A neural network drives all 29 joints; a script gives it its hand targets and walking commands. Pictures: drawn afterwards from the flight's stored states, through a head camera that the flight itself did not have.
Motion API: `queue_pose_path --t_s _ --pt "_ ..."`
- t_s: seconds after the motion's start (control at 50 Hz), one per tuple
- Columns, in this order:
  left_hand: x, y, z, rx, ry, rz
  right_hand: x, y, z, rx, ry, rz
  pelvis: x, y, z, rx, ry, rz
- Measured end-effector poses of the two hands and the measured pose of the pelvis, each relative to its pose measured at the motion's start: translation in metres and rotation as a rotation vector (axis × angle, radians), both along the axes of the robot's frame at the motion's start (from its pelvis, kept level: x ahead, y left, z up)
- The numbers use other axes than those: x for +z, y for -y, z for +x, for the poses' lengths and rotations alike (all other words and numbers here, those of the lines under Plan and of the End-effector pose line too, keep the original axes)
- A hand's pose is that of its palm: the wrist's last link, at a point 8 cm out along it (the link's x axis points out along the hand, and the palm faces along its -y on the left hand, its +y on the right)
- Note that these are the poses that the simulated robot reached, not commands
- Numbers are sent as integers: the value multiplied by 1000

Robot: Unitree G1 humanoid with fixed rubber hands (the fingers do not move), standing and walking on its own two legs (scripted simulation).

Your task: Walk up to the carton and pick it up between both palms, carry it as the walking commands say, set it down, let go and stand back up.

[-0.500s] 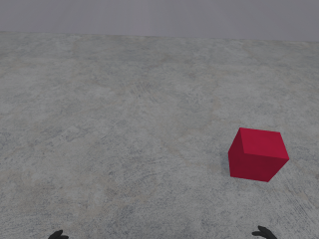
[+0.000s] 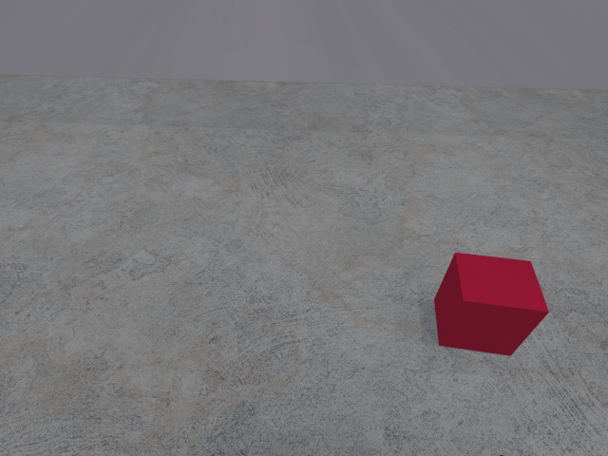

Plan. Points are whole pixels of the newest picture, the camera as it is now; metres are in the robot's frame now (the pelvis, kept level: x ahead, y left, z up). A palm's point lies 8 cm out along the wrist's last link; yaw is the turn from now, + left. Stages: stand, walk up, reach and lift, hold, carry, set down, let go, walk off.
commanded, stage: stand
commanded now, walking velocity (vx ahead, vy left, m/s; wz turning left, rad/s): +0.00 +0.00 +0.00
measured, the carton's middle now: (483, 304) +0.75 -0.65 -0.63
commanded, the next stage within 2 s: walk up in 1.36 s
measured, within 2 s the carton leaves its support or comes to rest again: neither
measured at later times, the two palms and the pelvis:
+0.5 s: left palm out of the picture +0.09 +0.29 -0.10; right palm out of the picture +0.08 -0.31 -0.11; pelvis +0.00 -0.01 +0.00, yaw +0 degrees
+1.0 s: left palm out of the picture +0.10 +0.29 -0.10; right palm out of the picture +0.09 -0.31 -0.11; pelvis +0.00 -0.01 +0.00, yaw +0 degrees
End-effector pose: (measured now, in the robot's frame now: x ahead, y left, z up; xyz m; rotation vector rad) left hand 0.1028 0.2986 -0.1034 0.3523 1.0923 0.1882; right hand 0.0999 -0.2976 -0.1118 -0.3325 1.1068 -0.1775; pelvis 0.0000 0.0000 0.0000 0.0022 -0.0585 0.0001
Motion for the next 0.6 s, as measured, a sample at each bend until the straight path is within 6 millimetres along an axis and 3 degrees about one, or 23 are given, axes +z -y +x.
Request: queue_pose_path --t_s 0.3,0.6 --pt "0 2 -11 14 -34 3 -1 7 -17 -21 -42 -2 3 4 -4 0 2 -1" --pt "0 4 -14 21 -50 5 -2 11 -19 -27 -56 -3 4 7 -3 -2 -2 -2"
